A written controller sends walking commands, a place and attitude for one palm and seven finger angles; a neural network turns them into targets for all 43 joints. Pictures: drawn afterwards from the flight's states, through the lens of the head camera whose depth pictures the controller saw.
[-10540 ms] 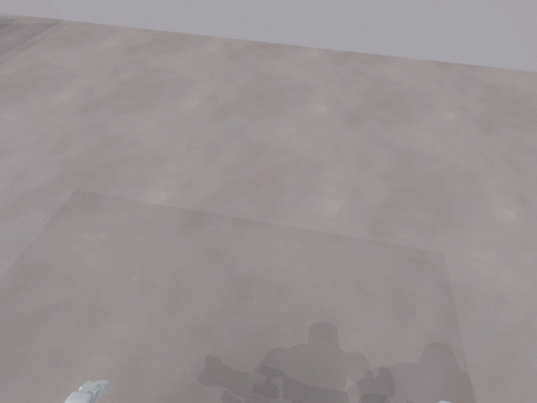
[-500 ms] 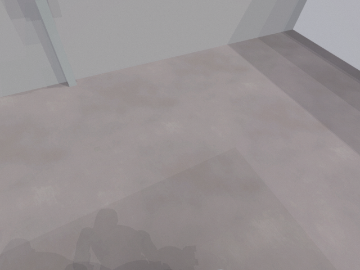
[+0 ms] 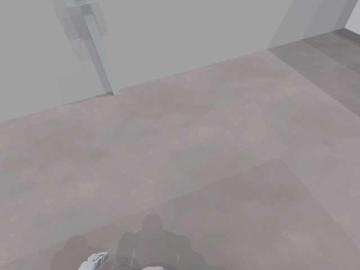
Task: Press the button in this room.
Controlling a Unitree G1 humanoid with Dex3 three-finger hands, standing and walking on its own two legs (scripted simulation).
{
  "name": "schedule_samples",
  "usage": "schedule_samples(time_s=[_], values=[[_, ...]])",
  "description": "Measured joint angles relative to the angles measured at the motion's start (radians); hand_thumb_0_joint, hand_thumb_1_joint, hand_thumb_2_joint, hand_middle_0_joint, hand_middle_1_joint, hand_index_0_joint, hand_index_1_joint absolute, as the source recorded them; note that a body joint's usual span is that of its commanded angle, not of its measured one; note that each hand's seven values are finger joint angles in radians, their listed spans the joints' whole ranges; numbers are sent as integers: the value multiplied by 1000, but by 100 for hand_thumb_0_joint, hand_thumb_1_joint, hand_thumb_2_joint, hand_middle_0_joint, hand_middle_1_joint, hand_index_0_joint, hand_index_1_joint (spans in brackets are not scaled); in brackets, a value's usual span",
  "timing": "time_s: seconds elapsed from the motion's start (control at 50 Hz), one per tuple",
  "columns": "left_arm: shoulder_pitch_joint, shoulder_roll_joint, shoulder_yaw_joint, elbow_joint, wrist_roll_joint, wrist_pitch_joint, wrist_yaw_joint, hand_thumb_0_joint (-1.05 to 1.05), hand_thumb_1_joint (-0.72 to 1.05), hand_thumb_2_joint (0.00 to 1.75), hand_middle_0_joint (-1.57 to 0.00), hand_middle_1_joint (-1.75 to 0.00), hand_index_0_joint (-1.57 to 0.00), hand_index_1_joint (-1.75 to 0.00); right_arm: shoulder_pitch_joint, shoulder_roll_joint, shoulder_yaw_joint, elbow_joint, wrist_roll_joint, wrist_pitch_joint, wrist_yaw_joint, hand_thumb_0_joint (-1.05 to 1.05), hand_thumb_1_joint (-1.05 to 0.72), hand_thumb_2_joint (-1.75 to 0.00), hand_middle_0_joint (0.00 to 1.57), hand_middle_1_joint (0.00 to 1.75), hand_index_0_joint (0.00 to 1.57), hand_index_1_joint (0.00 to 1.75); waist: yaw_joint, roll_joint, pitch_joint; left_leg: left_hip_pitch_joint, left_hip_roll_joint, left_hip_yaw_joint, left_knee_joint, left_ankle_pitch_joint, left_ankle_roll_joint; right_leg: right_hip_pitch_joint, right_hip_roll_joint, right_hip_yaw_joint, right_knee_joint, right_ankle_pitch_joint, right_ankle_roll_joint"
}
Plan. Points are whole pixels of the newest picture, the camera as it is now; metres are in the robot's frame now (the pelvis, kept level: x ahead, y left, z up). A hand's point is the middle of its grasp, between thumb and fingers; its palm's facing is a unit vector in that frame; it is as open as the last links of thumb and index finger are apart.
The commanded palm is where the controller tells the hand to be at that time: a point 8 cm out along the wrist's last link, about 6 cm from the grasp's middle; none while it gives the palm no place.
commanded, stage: stand and wait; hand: left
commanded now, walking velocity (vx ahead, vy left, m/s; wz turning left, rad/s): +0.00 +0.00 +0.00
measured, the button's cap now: out of the picture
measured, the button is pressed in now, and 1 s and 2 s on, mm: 0 0 0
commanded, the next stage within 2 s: turn or walk to find it in 0.48 s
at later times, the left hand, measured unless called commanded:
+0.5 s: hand out of the picture -0.08 +0.20 -0.18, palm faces +0.14 -0.97 -0.18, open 7.4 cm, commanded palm none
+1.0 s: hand out of the picture -0.03 +0.23 -0.17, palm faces +0.20 -0.95 -0.23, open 7.4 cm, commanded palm none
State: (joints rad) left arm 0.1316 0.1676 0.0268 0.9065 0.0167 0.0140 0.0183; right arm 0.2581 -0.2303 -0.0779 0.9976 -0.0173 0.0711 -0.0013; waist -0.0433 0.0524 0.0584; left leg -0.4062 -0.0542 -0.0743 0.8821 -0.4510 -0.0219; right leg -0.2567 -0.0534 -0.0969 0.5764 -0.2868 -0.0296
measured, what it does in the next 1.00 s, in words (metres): steps on the spot: left foot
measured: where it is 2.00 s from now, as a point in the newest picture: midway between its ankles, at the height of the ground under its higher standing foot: outside the picture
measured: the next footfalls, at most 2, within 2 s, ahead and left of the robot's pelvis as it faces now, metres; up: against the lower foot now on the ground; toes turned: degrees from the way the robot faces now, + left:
left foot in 0.38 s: -0.04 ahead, +0.14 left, +0.00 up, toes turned +7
right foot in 1.16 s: -0.02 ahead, -0.11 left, +0.00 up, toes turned +14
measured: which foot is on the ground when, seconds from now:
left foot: up 0.00-0.36, down 0.38-1.00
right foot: down 0.00-0.86, up 0.88-1.00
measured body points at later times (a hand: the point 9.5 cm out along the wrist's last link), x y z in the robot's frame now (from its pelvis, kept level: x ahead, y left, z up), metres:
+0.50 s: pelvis -0.04 +0.02 +0.00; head -0.04 +0.04 +0.45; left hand -0.08 +0.25 -0.16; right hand +0.04 -0.20 -0.14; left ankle -0.08 +0.14 -0.73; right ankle +0.00 -0.10 -0.72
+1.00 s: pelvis -0.07 +0.02 +0.00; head -0.04 +0.04 +0.45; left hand -0.04 +0.28 -0.15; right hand -0.02 -0.21 -0.15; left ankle -0.08 +0.14 -0.73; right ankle -0.07 -0.11 -0.69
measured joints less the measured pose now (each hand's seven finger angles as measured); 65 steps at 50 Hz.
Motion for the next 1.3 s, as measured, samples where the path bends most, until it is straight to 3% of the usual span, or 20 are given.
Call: schedule_samples(time_s=[0.08, 0.16, 0.3, 0.38, 0.44, 0.5, 0.6, 0.72, 0.86, 0.92, 0.98, 1.04, 1.1, 1.14, 1.18, 1.24, 1.3], values=[[33, -15, -3, 13, 1, 5, 2, 0, 90, 90, -21, -30, -20, -30, 6, -21, -11, 12, -6, 8, 8, 1, -91, -90, 20, 30, 20, 30, 6, 0, -4, -70, 33, 25, 247, 67, -14, 30, -17, -29, -60, 30, -4], [69, -19, -4, 37, 3, 1, 3, 0, 90, 90, -21, -30, -20, -30, 11, -25, -10, 25, -5, 7, 6, 0, -91, -90, 20, 30, 20, 30, 17, -9, -9, -45, 72, 21, 245, 111, -31, 35, -21, -55, -92, 52, -10], [125, 1, 4, 91, 14, -5, 2, 0, 91, 90, -21, -30, -20, -30, -22, 0, 14, 51, 2, -6, -4, 0, -92, -90, 20, 30, 20, 30, 65, -40, -9, 117, 102, 68, -86, 19, -29, 3, -17, -71, -99, 75, -9], [152, 15, 5, 140, 3, 1, 4, 0, 91, 90, -21, -30, -20, -30, -51, 23, 35, 56, 10, -44, -14, 0, -92, -90, 20, 30, 20, 30, 79, -51, -10, 241, 96, 99, -375, 130, -4, -29, -12, -82, -53, 68, 11], [171, 35, 5, 183, -5, 23, 8, 0, 91, 90, -21, -30, -20, -30, -64, 70, 55, 68, 6, -60, -20, 0, -92, -90, 20, 30, 20, 30, 92, -103, -17, 269, 74, 124, -393, 130, 18, -30, -25, -41, -14, -4, 39], [183, 33, -4, 217, -1, 38, 5, 0, 91, 90, -20, -30, -20, -30, -67, 84, 61, 76, 4, -68, -42, 0, -94, -90, 20, 30, 20, 30, 88, -110, -34, 295, 65, 130, -425, 147, 27, -21, -25, 0, 36, -75, 55], [174, 16, -13, 233, 0, 25, 0, 0, 91, 90, -20, -30, -20, -30, -78, 80, 64, 87, 8, -65, -42, 0, -94, -90, 21, 30, 20, 30, 85, -101, -35, 272, 44, 131, -399, 144, 31, 30, -39, 27, -35, 23, 67], [146, -15, -11, 206, 4, 8, 0, 0, 90, 90, -20, -30, -20, -30, -72, 48, 48, 76, 12, -44, -25, 0, -94, -90, 21, 30, 20, 30, 64, -45, -16, 200, 54, 85, -339, 143, 26, 8, -32, -20, -39, 32, 53], [107, 11, 15, 157, 4, 31, -1, 0, 90, 90, -21, -30, -20, -30, -29, 52, 35, 62, 0, -33, -7, 0, -92, -90, 20, 30, 20, 30, 48, -80, -5, 131, 35, 72, -269, 127, 39, -49, -61, -35, 37, -10, 65], [74, 34, 24, 140, 4, 44, 0, 0, 90, 90, -21, -30, -20, -30, -6, 66, 36, 52, -4, -45, -11, 0, -92, -90, 20, 30, 20, 30, 30, -86, -2, 126, 29, 55, -298, 152, 46, -108, -34, 8, 204, -140, 69], [30, 46, 29, 115, 1, 41, 0, 0, 90, 90, -20, -30, -20, -30, 14, 70, 39, 49, -6, -52, -18, 0, -91, -90, 20, 30, 20, 30, 13, -67, 0, 125, 28, 18, -349, 194, 43, -141, 0, 35, 328, -190, 72], [-12, 48, 27, 83, -7, 32, 0, 0, 91, 90, -20, -30, -20, -30, 24, 64, 38, 47, -8, -49, -21, 0, -91, -90, 20, 30, 20, 30, 3, -44, 0, 120, 27, -17, -391, 231, 33, -130, 21, 54, 306, -201, 80], [-48, 44, 23, 53, -14, 22, 2, 0, 91, 90, -20, -30, -20, -30, 27, 52, 32, 40, -10, -43, -20, 0, -91, -90, 21, 30, 20, 30, -7, -26, -1, 106, 19, -50, -404, 253, 16, -81, 35, 70, 174, -171, 83], [-61, 40, 19, 36, -17, 12, 2, 0, 91, 90, -20, -30, -20, -30, 28, 42, 26, 34, -7, -38, -17, 0, -91, -90, 21, 30, 20, 30, -8, -21, -7, 89, 8, -68, -388, 253, 0, -21, 37, 70, 23, -76, 83], [-65, 27, 15, 30, -11, -2, 6, 0, 91, 90, -20, -30, -20, -30, 21, 25, 17, 31, 0, -30, -12, 0, -91, -90, 21, 30, 20, 30, -5, 1, -4, 63, 11, -80, -327, 216, -7, 13, 45, 51, -45, -12, 48], [-38, 8, 5, 20, -2, -4, 6, 0, 90, 90, -20, -30, -20, -30, 8, 3, 0, 24, -4, -9, -7, 0, -91, -90, 20, 30, 20, 30, -5, 3, -11, -20, 1, -26, -61, 27, -6, 27, 24, 21, -35, -22, 0], [-3, -6, 1, 27, 0, 3, 7, 0, 90, 90, -21, -30, -20, -30, -11, -20, -12, 12, -7, -1, 2, 0, -91, -90, 20, 30, 20, 30, -1, -4, -13, -79, 20, 19, 170, 37, -13, 52, 2, 1, -66, -11, -6]])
